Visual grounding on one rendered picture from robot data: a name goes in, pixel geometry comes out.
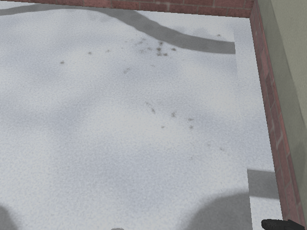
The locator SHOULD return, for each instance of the robot right hand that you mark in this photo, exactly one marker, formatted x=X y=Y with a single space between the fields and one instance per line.
x=279 y=224

